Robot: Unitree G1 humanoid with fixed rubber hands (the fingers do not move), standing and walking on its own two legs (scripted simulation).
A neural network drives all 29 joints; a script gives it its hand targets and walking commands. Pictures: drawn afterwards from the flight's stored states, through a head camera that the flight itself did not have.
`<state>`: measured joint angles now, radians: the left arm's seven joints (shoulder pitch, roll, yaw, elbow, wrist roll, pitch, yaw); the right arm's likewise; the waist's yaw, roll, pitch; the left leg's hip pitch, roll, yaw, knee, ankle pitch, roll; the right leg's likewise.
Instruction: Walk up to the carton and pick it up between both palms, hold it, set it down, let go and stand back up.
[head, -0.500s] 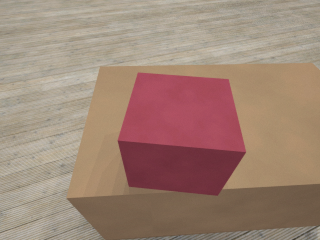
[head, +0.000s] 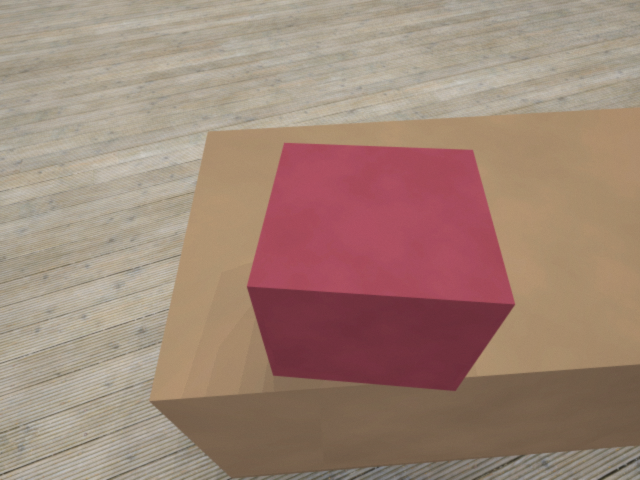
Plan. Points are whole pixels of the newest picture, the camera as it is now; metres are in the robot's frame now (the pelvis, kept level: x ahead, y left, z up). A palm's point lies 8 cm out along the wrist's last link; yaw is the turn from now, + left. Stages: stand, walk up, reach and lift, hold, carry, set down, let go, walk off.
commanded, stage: walk up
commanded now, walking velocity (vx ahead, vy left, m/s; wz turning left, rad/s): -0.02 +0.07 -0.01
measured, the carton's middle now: (369, 266) +0.41 -0.04 +0.00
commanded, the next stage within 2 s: none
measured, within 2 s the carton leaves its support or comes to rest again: neither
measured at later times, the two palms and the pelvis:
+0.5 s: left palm out of the picture -0.04 +0.21 -0.15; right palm out of the picture -0.03 -0.21 -0.15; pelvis -0.01 +0.01 +0.00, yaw +0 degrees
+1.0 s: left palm out of the picture -0.04 +0.19 -0.15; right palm out of the picture -0.06 -0.23 -0.15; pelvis -0.01 -0.01 +0.00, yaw -1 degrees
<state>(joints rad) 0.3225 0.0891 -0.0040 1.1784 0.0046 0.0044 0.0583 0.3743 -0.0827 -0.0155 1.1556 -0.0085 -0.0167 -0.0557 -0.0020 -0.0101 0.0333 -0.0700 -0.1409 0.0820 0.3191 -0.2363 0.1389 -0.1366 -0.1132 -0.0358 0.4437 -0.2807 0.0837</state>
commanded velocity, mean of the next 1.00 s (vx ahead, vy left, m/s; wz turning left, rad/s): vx -0.02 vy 0.08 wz -0.04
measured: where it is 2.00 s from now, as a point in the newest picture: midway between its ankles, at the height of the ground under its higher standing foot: outside the picture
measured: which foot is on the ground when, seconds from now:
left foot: down 0.00-1.00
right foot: down 0.00-1.00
